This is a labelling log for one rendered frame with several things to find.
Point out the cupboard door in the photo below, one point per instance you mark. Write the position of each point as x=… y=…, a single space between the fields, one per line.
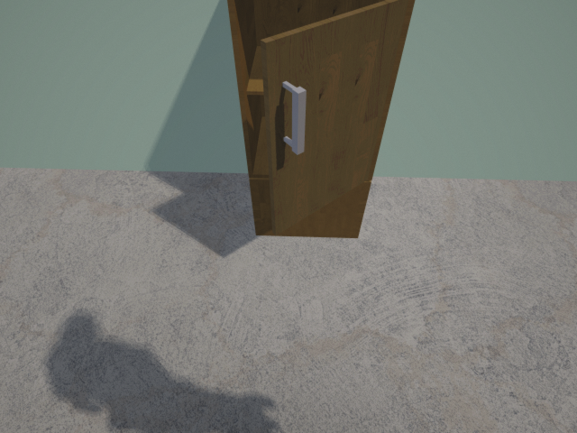
x=345 y=64

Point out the handle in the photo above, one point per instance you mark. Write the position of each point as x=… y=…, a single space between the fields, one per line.
x=299 y=96

